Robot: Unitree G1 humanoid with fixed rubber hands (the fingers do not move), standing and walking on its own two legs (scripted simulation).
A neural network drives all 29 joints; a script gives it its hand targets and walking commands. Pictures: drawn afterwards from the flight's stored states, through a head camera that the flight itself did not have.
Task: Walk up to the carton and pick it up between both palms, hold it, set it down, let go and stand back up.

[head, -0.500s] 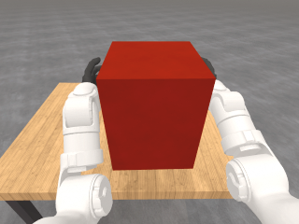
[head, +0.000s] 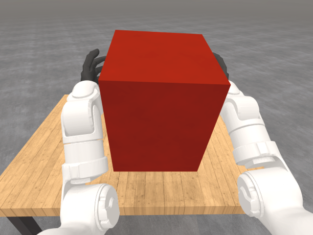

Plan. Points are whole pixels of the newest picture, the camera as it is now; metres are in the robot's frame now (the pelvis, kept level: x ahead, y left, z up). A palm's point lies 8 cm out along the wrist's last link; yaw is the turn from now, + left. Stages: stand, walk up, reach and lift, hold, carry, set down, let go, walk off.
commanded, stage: hold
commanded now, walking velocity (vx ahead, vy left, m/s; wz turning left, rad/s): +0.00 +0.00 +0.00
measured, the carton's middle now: (157, 103) +0.34 +0.01 +0.25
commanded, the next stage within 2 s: none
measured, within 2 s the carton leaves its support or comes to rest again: neither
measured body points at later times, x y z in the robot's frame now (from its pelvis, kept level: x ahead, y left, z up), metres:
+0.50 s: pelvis +0.01 +0.00 +0.00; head -0.10 +0.01 +0.44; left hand +0.36 +0.15 +0.32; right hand +0.38 -0.14 +0.30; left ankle -0.01 +0.11 -0.75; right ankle +0.02 -0.12 -0.75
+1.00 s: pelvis +0.01 +0.00 +0.00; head -0.10 +0.01 +0.44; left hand +0.36 +0.16 +0.32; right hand +0.38 -0.14 +0.30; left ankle -0.01 +0.11 -0.75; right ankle +0.02 -0.12 -0.75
